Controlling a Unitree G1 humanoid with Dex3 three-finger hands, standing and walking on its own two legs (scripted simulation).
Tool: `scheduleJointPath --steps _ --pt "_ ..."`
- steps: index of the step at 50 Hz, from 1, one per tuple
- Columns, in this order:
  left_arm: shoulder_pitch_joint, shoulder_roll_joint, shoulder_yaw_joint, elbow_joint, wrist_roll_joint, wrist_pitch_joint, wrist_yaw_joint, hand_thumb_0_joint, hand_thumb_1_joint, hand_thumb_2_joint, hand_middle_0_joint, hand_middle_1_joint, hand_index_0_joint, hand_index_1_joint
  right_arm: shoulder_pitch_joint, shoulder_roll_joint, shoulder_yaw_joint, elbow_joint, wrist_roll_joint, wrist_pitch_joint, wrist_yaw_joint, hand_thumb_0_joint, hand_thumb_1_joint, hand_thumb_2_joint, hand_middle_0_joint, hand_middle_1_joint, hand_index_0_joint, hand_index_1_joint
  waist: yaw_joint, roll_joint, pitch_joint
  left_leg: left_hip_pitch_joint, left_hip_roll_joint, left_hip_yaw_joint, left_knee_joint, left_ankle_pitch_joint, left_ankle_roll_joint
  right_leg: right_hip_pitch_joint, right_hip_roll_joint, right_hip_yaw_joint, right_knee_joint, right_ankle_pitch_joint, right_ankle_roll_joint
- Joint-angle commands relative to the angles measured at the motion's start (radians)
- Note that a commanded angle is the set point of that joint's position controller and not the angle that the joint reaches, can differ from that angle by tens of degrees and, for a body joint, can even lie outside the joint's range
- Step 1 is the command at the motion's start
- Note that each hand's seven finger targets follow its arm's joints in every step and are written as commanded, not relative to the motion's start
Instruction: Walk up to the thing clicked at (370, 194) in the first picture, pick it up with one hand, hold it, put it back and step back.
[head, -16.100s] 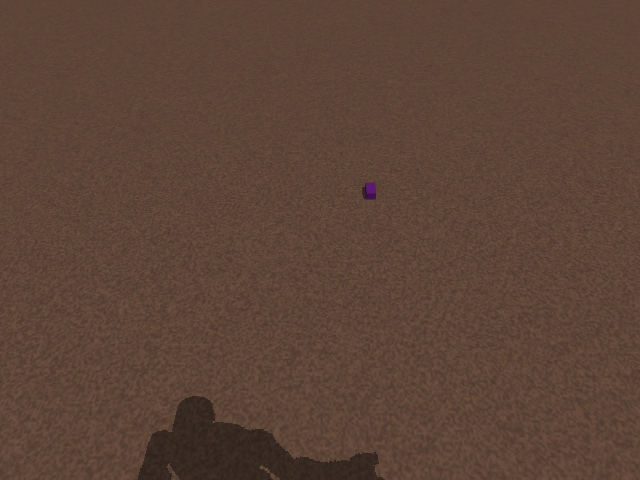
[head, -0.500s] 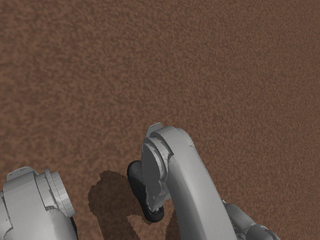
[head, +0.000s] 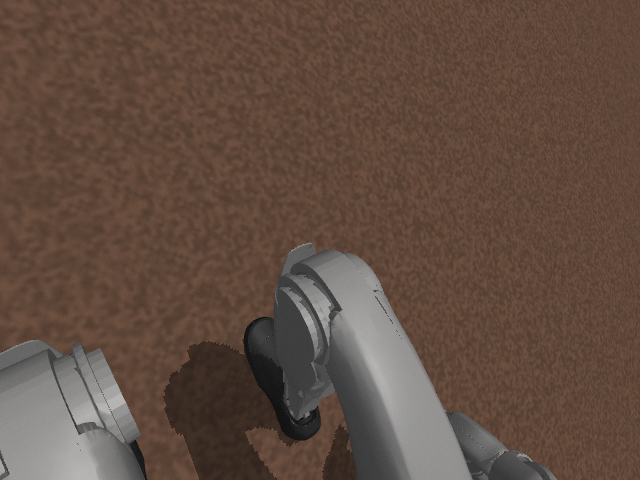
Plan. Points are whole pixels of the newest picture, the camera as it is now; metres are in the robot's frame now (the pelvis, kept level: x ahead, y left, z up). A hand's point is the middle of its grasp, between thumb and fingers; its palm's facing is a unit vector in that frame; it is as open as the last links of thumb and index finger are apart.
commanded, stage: rest palm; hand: left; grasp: from above
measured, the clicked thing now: out of the picture +0.45 +0.36 -0.28
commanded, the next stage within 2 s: close in 0.10 s
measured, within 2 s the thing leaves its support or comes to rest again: neither
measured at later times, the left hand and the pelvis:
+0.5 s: hand out of the picture +0.43 +0.34 -0.25, palm faces -0.47 -0.17 -0.87, open 10.9 cm; pelvis +0.00 +0.00 +0.00, yaw +0 degrees
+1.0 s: hand out of the picture +0.43 +0.34 -0.25, palm faces -0.45 -0.16 -0.88, open 8.5 cm; pelvis +0.00 +0.00 +0.00, yaw +0 degrees
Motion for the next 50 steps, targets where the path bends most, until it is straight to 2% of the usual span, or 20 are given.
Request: scheduleJointPath --steps 1,2,7,11,12,13,14,17,18,20,21,22,28,31,33,38,39,40,43,50 --pt "-0.232 0.247 0.032 -0.123 -0.030 0.010 0.042 0.000 -0.189 0.702 -0.361 -0.702 -0.357 -0.705 0.192 -0.342 -0.098 0.023 0.004 -0.010 -0.008 0.000 -0.901 -0.905 0.199 0.300 0.199 0.300 -0.032 0.589 -0.655 0.526 0.034 0.086 -0.281 0.286 0.000 0.366 0.038 -0.109 -0.171 0.290 -0.078" --pt "-0.226 0.223 0.004 -0.104 -0.027 0.015 0.036 0.000 -0.188 0.699 -0.363 -0.710 -0.360 -0.713 0.178 -0.347 -0.101 0.014 0.003 -0.012 -0.007 0.000 -0.904 -0.905 0.199 0.300 0.199 0.300 -0.035 0.592 -0.641 0.522 0.036 0.090 -0.272 0.274 0.001 0.358 0.038 -0.102 -0.165 0.284 -0.080" --pt "-0.219 0.213 0.000 -0.114 -0.047 0.019 0.020 0.000 -0.186 0.689 -0.359 -0.715 -0.359 -0.715 0.184 -0.345 -0.101 0.015 0.003 -0.013 -0.005 0.000 -0.904 -0.906 0.199 0.300 0.199 0.300 -0.041 0.582 -0.649 0.503 0.033 0.100 -0.261 0.278 0.008 0.389 0.041 -0.101 -0.182 0.295 -0.078" --pt "-0.190 0.254 0.029 -0.119 -0.056 0.013 0.009 0.000 -0.107 0.647 -0.400 -0.700 -0.410 -0.689 0.187 -0.347 -0.097 0.021 0.009 -0.007 -0.009 0.000 -0.894 -0.900 0.200 0.300 0.200 0.300 -0.021 0.569 -0.652 0.494 0.033 0.098 -0.261 0.294 0.006 0.403 0.041 -0.101 -0.186 0.296 -0.079" --pt "-0.187 0.254 0.028 -0.132 -0.049 0.011 0.004 0.000 -0.076 0.620 -0.420 -0.687 -0.434 -0.672 0.194 -0.347 -0.100 0.019 0.008 -0.004 -0.008 0.000 -0.894 -0.900 0.200 0.300 0.200 0.300 -0.022 0.572 -0.665 0.506 0.033 0.098 -0.262 0.307 0.006 0.409 0.040 -0.101 -0.182 0.306 -0.079" --pt "-0.207 0.213 -0.003 -0.142 -0.048 0.010 -0.002 0.000 -0.052 0.599 -0.434 -0.679 -0.451 -0.661 0.188 -0.345 -0.100 0.008 0.006 -0.006 -0.008 0.000 -0.893 -0.900 0.200 0.300 0.200 0.300 -0.031 0.584 -0.662 0.526 0.035 0.095 -0.267 0.307 0.003 0.393 0.042 -0.103 -0.176 0.303 -0.081" --pt "-0.206 0.242 0.023 -0.127 -0.057 0.006 0.000 0.000 -0.021 0.577 -0.451 -0.675 -0.472 -0.653 0.187 -0.339 -0.096 0.020 0.007 -0.001 -0.008 0.000 -0.893 -0.900 0.200 0.300 0.200 0.300 -0.033 0.573 -0.651 0.503 0.035 0.093 -0.263 0.287 0.006 0.393 0.042 -0.107 -0.182 0.292 -0.079" --pt "-0.207 0.246 0.020 -0.145 -0.052 -0.005 0.002 0.000 0.008 0.557 -0.471 -0.655 -0.493 -0.632 0.191 -0.348 -0.099 0.019 0.005 0.007 -0.013 0.000 -0.892 -0.900 0.200 0.300 0.200 0.300 -0.029 0.585 -0.669 0.508 0.036 0.096 -0.267 0.291 0.005 0.407 0.044 -0.105 -0.190 0.296 -0.079" --pt "-0.188 0.201 -0.009 -0.094 -0.049 -0.003 -0.005 0.000 0.026 0.538 -0.482 -0.650 -0.507 -0.624 0.186 -0.341 -0.096 0.016 0.001 0.006 -0.013 0.000 -0.893 -0.900 0.199 0.300 0.200 0.300 -0.048 0.539 -0.625 0.473 0.033 0.100 -0.256 0.260 0.012 0.395 0.046 -0.101 -0.193 0.282 -0.076" --pt "-0.217 0.194 -0.023 -0.138 -0.058 -0.011 -0.008 0.000 0.045 0.531 -0.496 -0.635 -0.520 -0.610 0.181 -0.343 -0.099 0.010 0.012 0.005 -0.016 0.000 -0.892 -0.899 0.199 0.300 0.200 0.300 -0.039 0.548 -0.613 0.472 0.032 0.099 -0.264 0.246 0.011 0.379 0.044 -0.100 -0.197 0.263 -0.079" --pt "-0.219 0.232 0.008 -0.149 -0.059 -0.015 -0.004 0.000 0.050 0.526 -0.487 -0.642 -0.515 -0.612 0.186 -0.341 -0.095 0.021 0.010 0.006 -0.018 0.000 -0.889 -0.898 0.200 0.300 0.200 0.300 -0.033 0.555 -0.643 0.495 0.034 0.091 -0.271 0.259 0.008 0.387 0.043 -0.108 -0.196 0.270 -0.080" --pt "-0.225 0.210 -0.020 -0.159 -0.050 -0.017 -0.006 0.000 0.055 0.516 -0.493 -0.641 -0.522 -0.611 0.174 -0.345 -0.098 0.009 0.009 0.006 -0.020 0.000 -0.891 -0.899 0.199 0.300 0.200 0.300 -0.032 0.575 -0.651 0.508 0.034 0.092 -0.275 0.252 0.006 0.380 0.045 -0.106 -0.191 0.261 -0.083" --pt "-0.203 0.205 -0.025 -0.105 -0.035 -0.018 0.007 0.000 0.132 0.458 -0.562 -0.574 -0.590 -0.545 0.164 -0.343 -0.094 0.012 0.011 -0.004 -0.017 0.000 -0.893 -0.899 0.199 0.300 0.199 0.300 -0.040 0.553 -0.588 0.497 0.036 0.087 -0.274 0.231 0.004 0.348 0.040 -0.108 -0.182 0.251 -0.078" --pt "-0.225 0.243 0.001 -0.136 -0.031 -0.017 0.018 0.000 0.187 0.417 -0.605 -0.530 -0.633 -0.501 0.169 -0.348 -0.093 0.014 0.010 -0.004 -0.016 0.000 -0.890 -0.899 0.199 0.300 0.199 0.300 -0.030 0.584 -0.623 0.521 0.037 0.082 -0.288 0.249 -0.001 0.351 0.040 -0.111 -0.179 0.256 -0.080" --pt "-0.211 0.227 -0.008 -0.107 -0.026 -0.009 0.021 0.000 0.202 0.402 -0.612 -0.525 -0.643 -0.494 0.171 -0.344 -0.088 0.009 0.007 -0.007 -0.015 0.000 -0.891 -0.899 0.199 0.300 0.199 0.300 -0.040 0.569 -0.607 0.507 0.036 0.085 -0.283 0.242 0.001 0.352 0.038 -0.110 -0.179 0.256 -0.079" --pt "-0.235 0.224 -0.006 -0.131 -0.035 -0.006 0.018 0.000 0.272 0.342 -0.652 -0.507 -0.693 -0.465 0.174 -0.349 -0.093 0.013 0.006 -0.010 -0.018 0.000 -0.891 -0.899 0.199 0.300 0.199 0.300 -0.038 0.599 -0.631 0.535 0.039 0.072 -0.293 0.251 -0.006 0.340 0.037 -0.117 -0.171 0.261 -0.081" --pt "-0.241 0.203 -0.030 -0.129 -0.040 -0.007 0.016 0.000 0.289 0.323 -0.667 -0.491 -0.708 -0.448 0.164 -0.350 -0.097 0.012 0.005 -0.012 -0.016 0.000 -0.892 -0.899 0.199 0.300 0.199 0.300 -0.038 0.605 -0.625 0.525 0.040 0.077 -0.286 0.255 -0.005 0.342 0.039 -0.114 -0.173 0.267 -0.082" --pt "-0.189 0.209 -0.020 -0.062 -0.041 0.001 0.017 0.000 0.294 0.321 -0.675 -0.483 -0.715 -0.442 0.173 -0.346 -0.086 0.011 0.001 -0.010 -0.016 0.000 -0.892 -0.899 0.199 0.300 0.199 0.300 -0.051 0.546 -0.601 0.494 0.037 0.086 -0.277 0.246 0.004 0.372 0.043 -0.113 -0.191 0.267 -0.077" --pt "-0.208 0.214 -0.020 -0.094 -0.051 -0.002 0.011 0.000 0.346 0.287 -0.712 -0.445 -0.754 -0.402 0.183 -0.347 -0.083 0.012 0.003 -0.010 -0.018 0.000 -0.890 -0.897 0.200 0.300 0.200 0.300 -0.050 0.531 -0.618 0.484 0.035 0.093 -0.266 0.255 0.010 0.383 0.043 -0.108 -0.200 0.275 -0.073" --pt "-0.212 0.237 -0.011 -0.125 -0.067 -0.003 -0.008 0.000 0.402 0.237 -0.759 -0.411 -0.804 -0.365 0.183 -0.348 -0.085 0.010 0.012 -0.007 -0.019 0.000 -0.894 -0.899 0.199 0.300 0.199 0.300 -0.030 0.576 -0.620 0.501 0.035 0.084 -0.284 0.252 0.002 0.376 0.039 -0.107 -0.191 0.260 -0.081"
